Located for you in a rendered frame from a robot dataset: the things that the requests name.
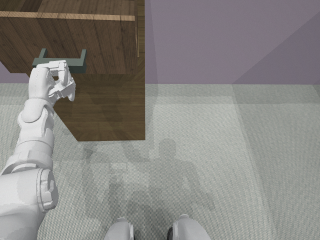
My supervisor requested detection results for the left robot hand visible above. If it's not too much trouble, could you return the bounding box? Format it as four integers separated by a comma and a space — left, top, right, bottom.
28, 60, 76, 107

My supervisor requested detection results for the handle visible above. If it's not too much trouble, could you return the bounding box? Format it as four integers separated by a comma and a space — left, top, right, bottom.
32, 48, 87, 74

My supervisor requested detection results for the robot left thigh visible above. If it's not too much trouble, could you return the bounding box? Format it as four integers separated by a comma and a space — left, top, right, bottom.
103, 221, 134, 240

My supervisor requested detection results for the left robot shin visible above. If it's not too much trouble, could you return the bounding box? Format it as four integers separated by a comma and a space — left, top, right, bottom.
116, 217, 127, 223

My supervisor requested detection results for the cabinet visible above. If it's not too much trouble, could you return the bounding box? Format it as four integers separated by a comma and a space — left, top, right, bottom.
0, 0, 145, 142

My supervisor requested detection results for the drawer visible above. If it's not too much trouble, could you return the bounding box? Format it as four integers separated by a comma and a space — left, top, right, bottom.
0, 0, 138, 74

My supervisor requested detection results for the left robot forearm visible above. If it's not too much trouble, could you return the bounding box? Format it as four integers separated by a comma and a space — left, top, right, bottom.
0, 98, 55, 176

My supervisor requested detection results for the robot left upper arm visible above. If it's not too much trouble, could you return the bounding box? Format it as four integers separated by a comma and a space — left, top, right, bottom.
0, 168, 59, 240

